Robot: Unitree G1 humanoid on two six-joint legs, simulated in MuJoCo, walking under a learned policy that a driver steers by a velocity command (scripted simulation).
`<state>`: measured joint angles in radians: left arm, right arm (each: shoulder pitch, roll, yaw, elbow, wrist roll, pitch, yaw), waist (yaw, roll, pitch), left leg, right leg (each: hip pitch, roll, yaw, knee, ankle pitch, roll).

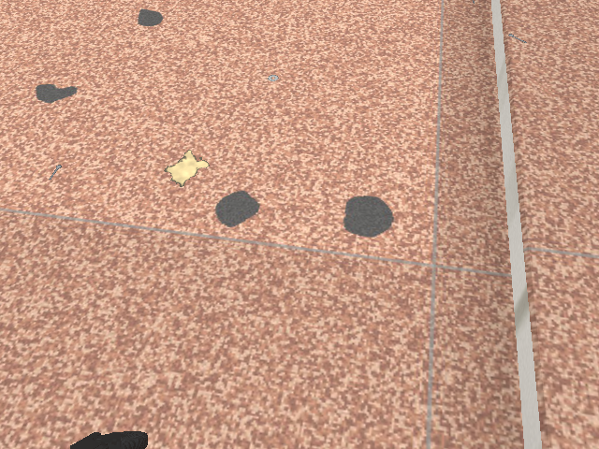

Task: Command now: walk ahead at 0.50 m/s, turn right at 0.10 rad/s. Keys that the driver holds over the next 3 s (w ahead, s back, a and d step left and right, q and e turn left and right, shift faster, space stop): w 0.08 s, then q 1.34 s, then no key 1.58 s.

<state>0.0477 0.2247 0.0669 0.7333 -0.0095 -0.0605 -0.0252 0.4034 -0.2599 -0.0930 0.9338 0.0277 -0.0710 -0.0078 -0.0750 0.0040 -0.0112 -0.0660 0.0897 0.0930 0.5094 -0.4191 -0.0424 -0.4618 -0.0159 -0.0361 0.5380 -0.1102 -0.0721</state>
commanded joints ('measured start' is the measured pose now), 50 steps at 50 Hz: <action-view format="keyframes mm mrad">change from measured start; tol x32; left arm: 1 428 285 84 62 0 -6 13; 50 7 153 31 -46 19 52 75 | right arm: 1 -3 -20 22 -99 -14 -39 0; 50 -154 -185 -52 -356 -20 114 -13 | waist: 1 183 -321 -317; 24 59 296 -212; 50 37 -128 -36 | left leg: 1 -670 -108 -107 726 -147 42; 14 -479 -22 -105 212 494 40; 22 -311 -109 -31 -9 354 137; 24 156 183 -480 9 1236 341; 29 -105 129 -492 -164 537 319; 43 -262 2 -576 -182 88 206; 50 -595 -173 -226 720 14 -11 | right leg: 1 821 -385 761 -250 -194 -286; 9 303 -215 114 -322 540 -149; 22 428 -196 -91 66 637 -26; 24 -12 53 -118 637 -381 113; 26 -198 67 162 884 -536 109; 50 266 -241 293 -224 66 -96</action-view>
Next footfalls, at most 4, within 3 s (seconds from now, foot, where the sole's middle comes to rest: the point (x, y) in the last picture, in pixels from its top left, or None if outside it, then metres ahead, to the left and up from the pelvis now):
0.46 left None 0.34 0.11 -0.76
0.90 right None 0.37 -0.11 -0.76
1.32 left None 0.20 0.11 -0.76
1.74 right None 0.37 -0.06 -0.76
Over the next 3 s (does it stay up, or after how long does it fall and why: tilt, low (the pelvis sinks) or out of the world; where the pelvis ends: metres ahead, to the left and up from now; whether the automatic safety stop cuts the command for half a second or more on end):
stays up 0.29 -0.02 0.01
